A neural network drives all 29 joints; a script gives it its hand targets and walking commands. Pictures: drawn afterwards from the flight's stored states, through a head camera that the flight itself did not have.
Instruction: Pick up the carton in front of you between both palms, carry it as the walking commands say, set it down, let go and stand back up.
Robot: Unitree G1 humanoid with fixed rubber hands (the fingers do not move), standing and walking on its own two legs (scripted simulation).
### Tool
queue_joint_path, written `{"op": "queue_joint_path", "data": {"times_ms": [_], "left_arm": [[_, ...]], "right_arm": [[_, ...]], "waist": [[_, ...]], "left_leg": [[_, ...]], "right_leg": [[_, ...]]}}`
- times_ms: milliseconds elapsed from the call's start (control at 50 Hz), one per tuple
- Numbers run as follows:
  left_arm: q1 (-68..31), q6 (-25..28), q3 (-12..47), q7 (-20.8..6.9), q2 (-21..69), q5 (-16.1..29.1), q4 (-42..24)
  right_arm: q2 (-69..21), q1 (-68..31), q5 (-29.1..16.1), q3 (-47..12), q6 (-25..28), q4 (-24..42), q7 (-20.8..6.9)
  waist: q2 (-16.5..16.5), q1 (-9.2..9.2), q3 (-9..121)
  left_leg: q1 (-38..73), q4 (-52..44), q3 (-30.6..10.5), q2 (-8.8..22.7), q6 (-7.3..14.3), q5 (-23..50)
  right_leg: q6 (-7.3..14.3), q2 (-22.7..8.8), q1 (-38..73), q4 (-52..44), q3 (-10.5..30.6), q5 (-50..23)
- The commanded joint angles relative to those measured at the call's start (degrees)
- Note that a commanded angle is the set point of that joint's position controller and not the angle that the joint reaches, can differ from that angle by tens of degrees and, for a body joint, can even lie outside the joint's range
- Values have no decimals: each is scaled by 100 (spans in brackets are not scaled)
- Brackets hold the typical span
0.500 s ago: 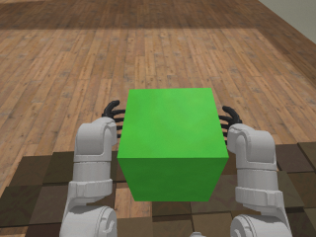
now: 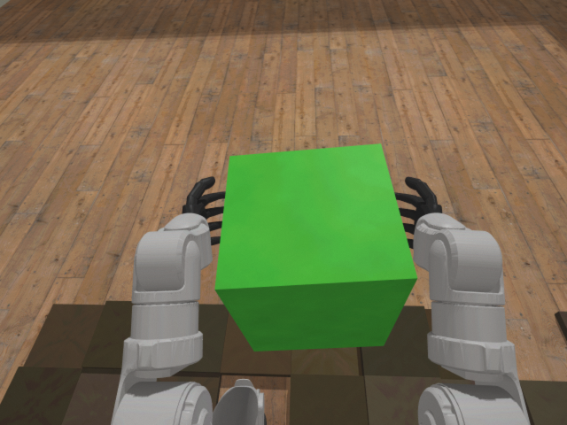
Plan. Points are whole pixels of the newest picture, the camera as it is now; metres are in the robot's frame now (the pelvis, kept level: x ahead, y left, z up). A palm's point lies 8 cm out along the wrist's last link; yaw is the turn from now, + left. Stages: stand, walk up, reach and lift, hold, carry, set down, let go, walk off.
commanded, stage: carry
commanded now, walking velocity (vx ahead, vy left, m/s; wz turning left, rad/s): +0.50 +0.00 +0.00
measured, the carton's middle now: (311, 257) +0.36 +0.01 +0.02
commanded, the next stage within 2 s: none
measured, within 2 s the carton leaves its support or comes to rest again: neither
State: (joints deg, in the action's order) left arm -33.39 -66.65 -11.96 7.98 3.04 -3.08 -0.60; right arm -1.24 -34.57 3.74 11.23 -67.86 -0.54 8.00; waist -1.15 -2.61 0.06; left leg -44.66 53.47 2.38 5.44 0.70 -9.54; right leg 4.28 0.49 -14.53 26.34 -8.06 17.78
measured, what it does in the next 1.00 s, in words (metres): goes down: left foot, then right foot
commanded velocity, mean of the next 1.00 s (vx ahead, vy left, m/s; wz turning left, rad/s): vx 0.50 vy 0.00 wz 0.00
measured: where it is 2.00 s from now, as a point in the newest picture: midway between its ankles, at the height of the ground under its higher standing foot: (298, 187)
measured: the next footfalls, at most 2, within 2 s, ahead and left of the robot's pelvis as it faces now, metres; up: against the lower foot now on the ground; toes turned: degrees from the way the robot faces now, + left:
left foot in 0.14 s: +0.24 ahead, +0.14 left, -0.03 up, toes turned +5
right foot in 0.58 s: +0.56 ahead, -0.04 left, -0.01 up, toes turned -8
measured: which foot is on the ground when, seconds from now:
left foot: up 0.00-0.12, down 0.14-0.58, up 0.60-1.00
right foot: down 0.00-0.20, up 0.22-0.56, down 0.58-1.00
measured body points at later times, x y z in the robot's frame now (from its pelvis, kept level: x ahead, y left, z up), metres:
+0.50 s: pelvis +0.31 +0.05 -0.03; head +0.35 +0.06 +0.42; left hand +0.69 +0.18 +0.07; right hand +0.67 -0.12 +0.07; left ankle +0.20 +0.13 -0.76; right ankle +0.46 -0.07 -0.71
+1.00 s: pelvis +0.62 +0.05 -0.02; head +0.63 +0.05 +0.43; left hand +0.98 +0.21 +0.10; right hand +0.99 -0.09 +0.09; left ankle +0.76 +0.18 -0.73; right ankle +0.52 -0.04 -0.75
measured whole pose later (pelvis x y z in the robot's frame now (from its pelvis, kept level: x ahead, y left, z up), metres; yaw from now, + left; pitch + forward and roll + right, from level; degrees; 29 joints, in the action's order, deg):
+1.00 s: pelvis +0.62 +0.05 -0.02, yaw +1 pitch +5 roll +0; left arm -36.2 -67.9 -11.2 7.3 2.5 -4.6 7.2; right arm -0.6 -35.5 4.1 12.4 -69.1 -6.1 7.8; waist -0.8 -1.9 5.4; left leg -35.1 34.4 4.2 3.5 1.0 -3.9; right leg 1.8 -0.4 -8.9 27.2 -8.5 23.1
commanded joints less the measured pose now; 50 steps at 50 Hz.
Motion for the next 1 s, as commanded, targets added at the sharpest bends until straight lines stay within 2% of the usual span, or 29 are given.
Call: {"op": "queue_joint_path", "data": {"times_ms": [0, 80, 120, 140, 160, 180, 200, 220, 240, 260, 280, 320, 380, 420, 460, 500, 520, 540, 560, 580, 600, 620, 640, 680, 740, 800, 880, 940, 980], "left_arm": [[-3907, -17, 4011, -1531, 5808, 2524, -535], [-3756, -96, 3962, -1554, 5648, 2388, -24], [-3864, -112, 3946, -1576, 5689, 2420, 169], [-4071, -132, 3945, -1590, 5769, 2481, 244], [-4170, -123, 3905, -1598, 5849, 2485, 317], [-4062, -130, 3868, -1612, 5977, 2505, 421], [-4191, -151, 3811, -1626, 6145, 2561, 660], [-4231, -114, 3676, -1608, 6102, 2501, 740], [-4272, -99, 3646, -1589, 6273, 2506, 728], [-4412, -67, 3658, -1559, 6398, 2534, 554], [-4538, -32, 3695, -1517, 6509, 2545, 382], [-4524, 47, 3730, -1385, 6555, 2498, 78], [-4195, 111, 3807, -1202, 6431, 2313, -160], [-3998, 131, 3885, -1138, 6278, 2231, -247], [-3889, 119, 3948, -1118, 6090, 2176, -355], [-3736, 53, 3927, -1138, 5886, 2120, -305], [-3578, 27, 3886, -1169, 5800, 2077, -200], [-3509, 8, 3842, -1212, 5722, 2054, -123], [-3460, -15, 3785, -1277, 5711, 2073, -15], [-3602, -9, 3724, -1323, 5498, 2004, 144], [-3354, -18, 3737, -1377, 5671, 2082, 367], [-3526, 9, 3762, -1435, 5721, 2160, 229], [-3844, 26, 3857, -1489, 5956, 2292, 69], [-4458, 53, 4049, -1558, 6254, 2617, -274], [-4790, 37, 4147, -1582, 6356, 2876, -562], [-4557, -65, 4031, -1562, 6149, 2839, -504], [-3924, -132, 3788, -1583, 5969, 2514, 134], [-3870, -82, 3684, -1605, 5983, 2334, 425], [-3948, -38, 3665, -1601, 6022, 2297, 493]], "right_arm": [[-6025, -3879, -2304, -3960, 161, 642, -1178], [-5756, -3761, -2153, -3780, 5, 186, -1305], [-5686, -3682, -2109, -3607, -31, -96, -1370], [-5645, -3796, -2046, -3475, -15, -207, -1391], [-5668, -3665, -2016, -3369, -13, -437, -1420], [-5871, -3444, -2117, -3368, 6, -692, -1448], [-5699, -3527, -2065, -3200, 24, -729, -1447], [-5846, -3726, -2135, -3219, 50, -626, -1471], [-5979, -3930, -2230, -3286, 108, -436, -1484], [-6218, -4266, -2407, -3390, 167, -130, -1498], [-6428, -4625, -2577, -3531, 212, 213, -1511], [-6640, -5019, -2858, -3751, 249, 661, -1543], [-6615, -4856, -3021, -3903, 254, 833, -1583], [-6477, -4539, -2990, -3937, 244, 798, -1599], [-6301, -4397, -2941, -3968, 221, 819, -1595], [-6113, -4118, -2831, -3946, 171, 675, -1574], [-6035, -4015, -2766, -3930, 145, 589, -1570], [-5985, -3912, -2713, -3916, 130, 472, -1576], [-5930, -3956, -2635, -3897, 125, 372, -1589], [-6124, -3828, -2578, -3852, 76, 148, -1603], [-5892, -3821, -2488, -3726, 44, 75, -1586], [-6078, -4040, -2511, -3780, 62, 73, -1583], [-6179, -4230, -2494, -3763, 97, 127, -1565], [-6288, -4414, -2498, -3743, 146, 252, -1486], [-6282, -4400, -2465, -3743, 182, 485, -1328], [-6170, -4269, -2380, -3725, 118, 526, -1226], [-6115, -3797, -2267, -3689, 21, 21, -1287], [-6218, -3882, -2304, -3657, 25, -272, -1412], [-6275, -4052, -2354, -3609, 39, -363, -1487]], "waist": [[976, -195, 2742], [863, -234, 2171], [891, 129, 2355], [204, 308, 2724], [-371, 494, 3215], [-1218, 579, 3329], [-1412, 628, 3281], [-1115, 653, 3273], [-1020, 720, 3248], [-553, 669, 3135], [-370, 574, 2903], [-473, 473, 2643], [-752, 458, 2517], [-902, 501, 2589], [-695, 557, 2407], [-786, 532, 2470], [-834, 322, 2714], [-648, 14, 3008], [-296, -183, 3254], [1394, 45, 4056], [1518, -122, 4103], [1338, -120, 3570], [725, -104, 3227], [387, 44, 2905], [452, 141, 2754], [708, 71, 2781], [776, -54, 2530], [848, -124, 2213], [990, -55, 2111]], "left_leg": [[-350, -595, 280, -237, 114, 496], [256, -2207, 409, -345, 253, 915], [1966, -2830, 743, -642, 327, 1281], [3447, -2952, 1070, -741, 367, 1893], [5534, -2563, 278, 29, 634, 2390], [6518, -2532, -1338, 1064, 749, 3605], [7402, -2459, -2705, 1774, 1514, 5345], [7514, -2221, -2445, 1731, 1688, 6017], [7241, -2366, -2386, 1760, 1726, 4731], [6518, -2734, -2331, 1605, 1569, 2767], [5964, -2996, -2063, 1378, 1307, 1720], [5277, -3261, -1475, 1142, 1117, 1233], [4904, -3371, -738, 851, 1036, 2064], [4991, -3089, -322, 725, 874, 3189], [4902, -2990, -5, 494, 711, 3640], [4914, -2563, 119, 496, 590, 4721], [4780, -1921, 300, 463, 442, 4971], [4327, -1002, 532, 318, 278, 4537], [3195, 31, 290, 141, 216, 2587], [1345, 1791, 103, -676, -17, -1606], [697, 2891, -356, -863, 83, -1957], [176, 3181, -494, -597, 196, -1762], [18, 3159, -481, -407, 226, -1602], [142, 2583, -493, -137, 247, -1367], [411, 1342, -284, -96, 102, -1472], [424, 457, -21, -54, -3, -975], [298, -930, 127, -132, -56, 367], [862, -2010, 484, -440, -7, 713], [1398, -2506, 590, -527, 109, 910]], "right_leg": [[659, -1238, 2909, 117, 1056, -4021], [426, -1251, 2822, 309, 968, -3924], [83, -1153, 2178, 1067, 624, -4775], [-162, -796, 1540, 2104, 207, -4598], [-412, -715, -165, 3366, 280, -2886], [-561, -233, -1704, 4265, 283, 752], [-640, 314, -3229, 5585, 358, 1418], [-523, 100, -3861, 6106, 629, 1409], [-443, -110, -4187, 6234, 694, 1268], [-466, -389, -4050, 6003, 867, 1124], [-469, -510, -3876, 5565, 835, 1011], [-452, -480, -3530, 4767, 546, 1020], [-409, -369, -3052, 3525, 94, 654], [-283, -306, -2683, 2899, 13, -427], [-229, -139, -2146, 1505, -54, -1341], [-178, 297, -1150, 702, -465, -1684], [-135, 399, -213, 329, -567, -1938], [-124, 407, 1003, -66, -701, -2171], [-37, -292, 2295, 179, 124, -1947], [944, -2398, 3965, 203, 3329, -2634], [1322, -2361, 3859, -274, 4190, -1691], [1245, -2118, 3403, -355, 3754, -1482], [1115, -1973, 2875, -260, 3260, -1669], [832, -1745, 1985, -393, 2606, -1353], [830, -1668, 1446, -720, 2111, -949], [906, -1703, 1535, -660, 1655, -1908], [650, -1315, 1982, -403, 1020, -2784], [458, -1115, 1876, -257, 672, -3099], [287, -1145, 1799, -46, 582, -3222]]}}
